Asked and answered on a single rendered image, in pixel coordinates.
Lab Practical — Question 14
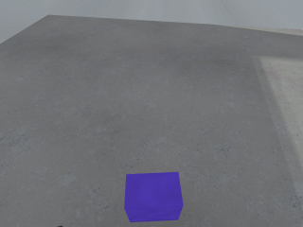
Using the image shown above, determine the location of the carton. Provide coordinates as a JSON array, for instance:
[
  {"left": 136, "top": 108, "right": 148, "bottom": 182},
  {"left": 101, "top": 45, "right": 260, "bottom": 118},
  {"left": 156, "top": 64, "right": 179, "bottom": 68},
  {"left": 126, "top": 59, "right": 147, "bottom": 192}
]
[{"left": 124, "top": 171, "right": 184, "bottom": 222}]

